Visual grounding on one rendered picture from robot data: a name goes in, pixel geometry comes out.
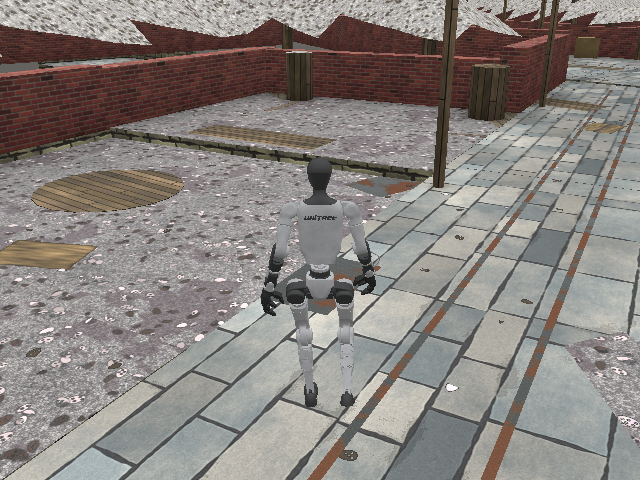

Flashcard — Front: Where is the left robot thigh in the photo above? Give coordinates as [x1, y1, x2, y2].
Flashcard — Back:
[286, 278, 313, 346]

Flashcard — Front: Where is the left robot forearm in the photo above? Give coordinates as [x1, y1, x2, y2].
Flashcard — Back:
[263, 243, 284, 292]

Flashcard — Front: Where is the right robot forearm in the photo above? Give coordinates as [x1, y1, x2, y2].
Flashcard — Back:
[357, 239, 375, 278]

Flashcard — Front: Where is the left robot hand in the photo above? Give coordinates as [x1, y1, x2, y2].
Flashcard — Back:
[261, 288, 284, 316]

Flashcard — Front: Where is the robot right upper arm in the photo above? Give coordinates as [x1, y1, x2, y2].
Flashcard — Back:
[340, 201, 368, 255]

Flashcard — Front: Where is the right robot hand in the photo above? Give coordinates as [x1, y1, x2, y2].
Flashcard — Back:
[353, 274, 376, 295]

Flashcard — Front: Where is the left robot foot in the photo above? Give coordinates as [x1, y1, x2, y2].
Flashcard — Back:
[304, 382, 318, 407]

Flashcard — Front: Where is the robot left upper arm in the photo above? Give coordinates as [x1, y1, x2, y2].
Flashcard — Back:
[274, 201, 299, 259]

